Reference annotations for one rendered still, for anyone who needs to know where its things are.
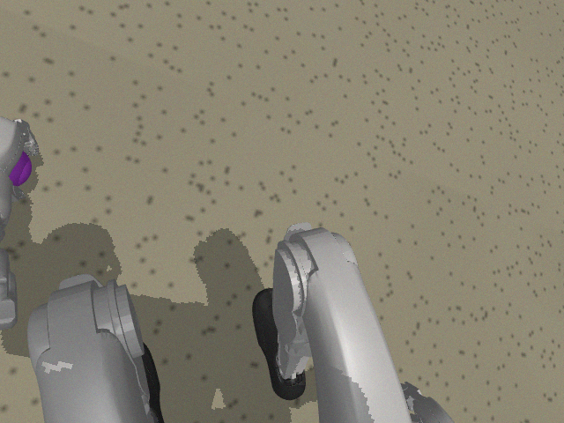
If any right robot hand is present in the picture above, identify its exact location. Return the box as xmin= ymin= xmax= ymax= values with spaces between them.
xmin=401 ymin=382 xmax=455 ymax=423

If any left robot foot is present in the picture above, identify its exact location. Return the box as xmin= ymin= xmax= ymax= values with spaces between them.
xmin=141 ymin=342 xmax=164 ymax=423

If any left robot hand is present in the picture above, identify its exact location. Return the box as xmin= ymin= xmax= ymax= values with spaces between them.
xmin=0 ymin=116 xmax=39 ymax=202

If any left robot arm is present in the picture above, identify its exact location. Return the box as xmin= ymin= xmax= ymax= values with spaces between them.
xmin=0 ymin=170 xmax=18 ymax=330

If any ball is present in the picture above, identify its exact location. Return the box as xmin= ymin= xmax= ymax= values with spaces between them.
xmin=9 ymin=151 xmax=32 ymax=186

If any right robot foot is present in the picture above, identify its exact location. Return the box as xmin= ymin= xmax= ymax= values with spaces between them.
xmin=252 ymin=288 xmax=306 ymax=400

